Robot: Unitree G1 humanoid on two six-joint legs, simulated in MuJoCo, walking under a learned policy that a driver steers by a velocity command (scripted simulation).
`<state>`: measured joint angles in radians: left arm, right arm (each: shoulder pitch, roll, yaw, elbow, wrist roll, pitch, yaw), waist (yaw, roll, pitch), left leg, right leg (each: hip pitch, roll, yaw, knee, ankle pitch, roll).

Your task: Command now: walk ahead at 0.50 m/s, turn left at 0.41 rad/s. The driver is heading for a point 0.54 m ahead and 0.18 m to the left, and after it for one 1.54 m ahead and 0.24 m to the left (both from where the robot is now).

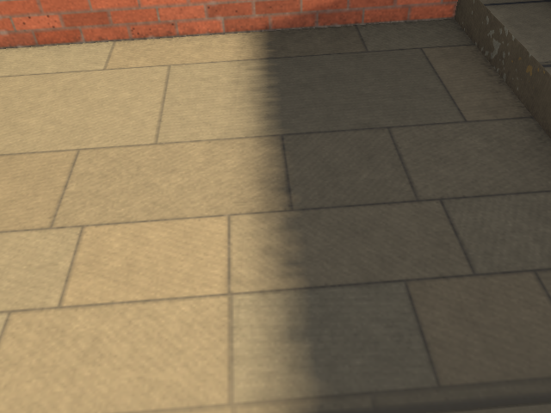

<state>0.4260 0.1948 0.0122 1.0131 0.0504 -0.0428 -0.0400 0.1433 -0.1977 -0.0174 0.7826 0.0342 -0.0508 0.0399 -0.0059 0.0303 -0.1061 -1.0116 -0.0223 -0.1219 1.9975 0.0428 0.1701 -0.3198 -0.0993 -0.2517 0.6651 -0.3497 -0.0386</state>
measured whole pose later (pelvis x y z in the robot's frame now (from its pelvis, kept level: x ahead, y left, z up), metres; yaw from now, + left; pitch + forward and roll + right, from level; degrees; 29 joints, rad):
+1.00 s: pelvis +0.59 +0.11 +0.17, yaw +18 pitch +5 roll -1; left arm 0.01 0.24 0.03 0.66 -0.02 -0.10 -0.06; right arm 0.48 -0.26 -0.02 0.90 -0.03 -0.06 -0.03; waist -0.07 -0.01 -0.05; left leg 0.07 -0.06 -0.04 0.53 -0.43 0.06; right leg -0.54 0.07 -0.08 0.49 -0.03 -0.12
